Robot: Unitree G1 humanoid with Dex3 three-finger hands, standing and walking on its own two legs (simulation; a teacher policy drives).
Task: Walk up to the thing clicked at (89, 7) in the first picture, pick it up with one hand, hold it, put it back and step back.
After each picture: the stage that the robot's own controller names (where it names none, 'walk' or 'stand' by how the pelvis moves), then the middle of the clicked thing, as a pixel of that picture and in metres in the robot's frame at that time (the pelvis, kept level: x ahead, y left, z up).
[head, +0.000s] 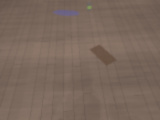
stand; (89, 6) +2.26 -0.10 -0.72
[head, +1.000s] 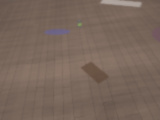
walk; (79, 23) +2.13 +0.19 -0.70
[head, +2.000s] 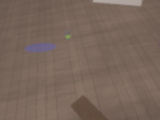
walk; (67, 35) +1.53 +0.32 -0.72
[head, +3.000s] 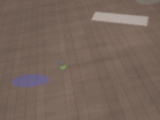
walk; (62, 65) +1.06 +0.32 -0.72
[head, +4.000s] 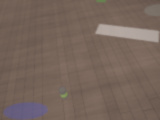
walk; (63, 92) +0.73 +0.28 -0.71
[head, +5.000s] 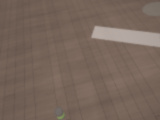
stand; (59, 113) +0.48 +0.25 -0.71
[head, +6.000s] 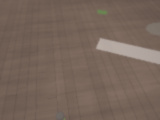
stand; (60, 118) +0.51 +0.19 -0.72
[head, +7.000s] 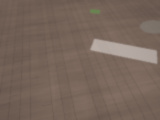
stand; out of the picture +0.44 +0.21 -0.72
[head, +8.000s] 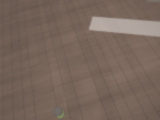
walk; (59, 112) +0.42 +0.27 -0.72
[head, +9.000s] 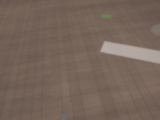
walk; out of the picture +0.52 +0.25 -0.71
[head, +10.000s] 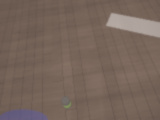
stand; (66, 102) +0.47 +0.22 -0.69
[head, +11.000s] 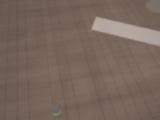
walk; (56, 109) +0.42 +0.19 -0.68
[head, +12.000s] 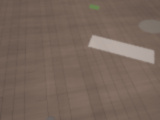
walk; out of the picture +0.43 +0.20 -0.71
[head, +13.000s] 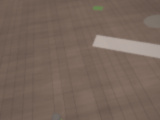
walk; (57, 119) +0.49 +0.25 -0.70
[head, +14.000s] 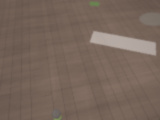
stand; (56, 115) +0.49 +0.21 -0.71
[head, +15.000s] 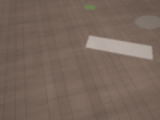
stand; out of the picture +0.42 +0.23 -0.72
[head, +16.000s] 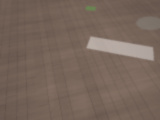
stand; out of the picture +0.42 +0.23 -0.72
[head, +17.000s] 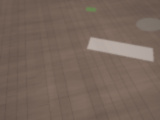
stand; out of the picture +0.43 +0.23 -0.72
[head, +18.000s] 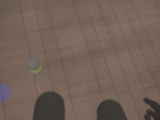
go down; (34, 66) +0.47 +0.27 -0.45
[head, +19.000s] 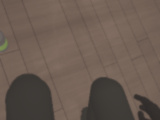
go down; out of the picture +0.47 +0.35 -0.30
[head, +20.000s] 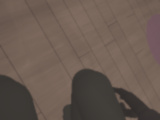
close in; out of the picture +0.42 +0.38 -0.24
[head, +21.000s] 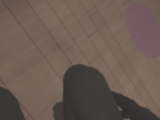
close; out of the picture +0.40 +0.39 -0.22
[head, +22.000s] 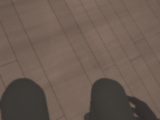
lift; out of the picture +0.36 +0.33 -0.09
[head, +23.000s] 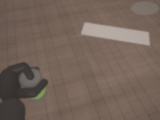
hold; (34, 86) +0.33 +0.18 +0.03
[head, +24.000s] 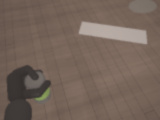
hold; (38, 88) +0.34 +0.17 -0.01
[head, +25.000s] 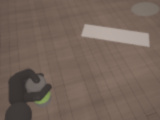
hold; (39, 91) +0.33 +0.17 -0.02
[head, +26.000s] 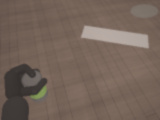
crouch; (35, 87) +0.35 +0.19 -0.01
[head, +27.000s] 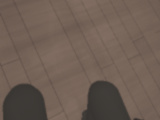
lower; out of the picture +0.44 +0.32 -0.13
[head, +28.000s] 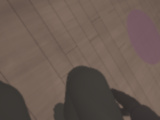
lower; out of the picture +0.37 +0.40 -0.23
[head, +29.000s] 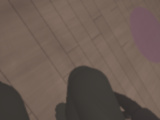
lower; out of the picture +0.37 +0.40 -0.22
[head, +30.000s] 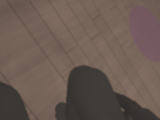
lower; out of the picture +0.37 +0.40 -0.22
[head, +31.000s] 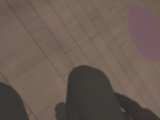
lower; out of the picture +0.37 +0.40 -0.22
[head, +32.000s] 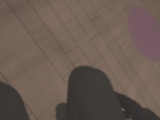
loosen; out of the picture +0.36 +0.40 -0.22
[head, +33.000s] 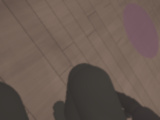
withdraw; out of the picture +0.35 +0.40 -0.21
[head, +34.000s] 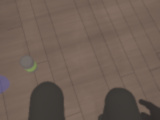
walk; (29, 64) +0.44 +0.32 -0.38
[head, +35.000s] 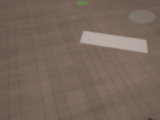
stand; out of the picture +0.37 +0.25 -0.66
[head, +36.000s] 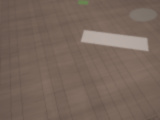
stand; out of the picture +0.39 +0.26 -0.67
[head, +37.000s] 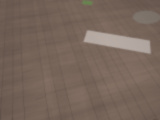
stand; out of the picture +0.39 +0.26 -0.68
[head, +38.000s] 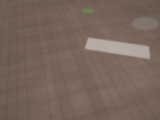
stand; out of the picture +0.40 +0.25 -0.72
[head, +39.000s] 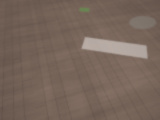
stand; out of the picture +0.37 +0.26 -0.73
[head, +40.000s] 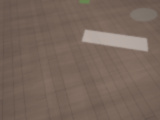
walk; out of the picture +0.39 +0.26 -0.72
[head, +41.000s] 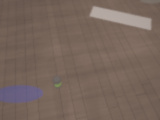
walk; (57, 82) +0.68 +0.22 -0.71
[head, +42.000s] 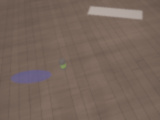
stand; (62, 64) +1.01 +0.30 -0.70
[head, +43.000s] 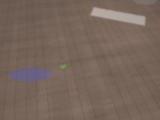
stand; (62, 64) +1.00 +0.22 -0.71
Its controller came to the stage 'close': yes
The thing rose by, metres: 0.70
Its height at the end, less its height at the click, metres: +0.00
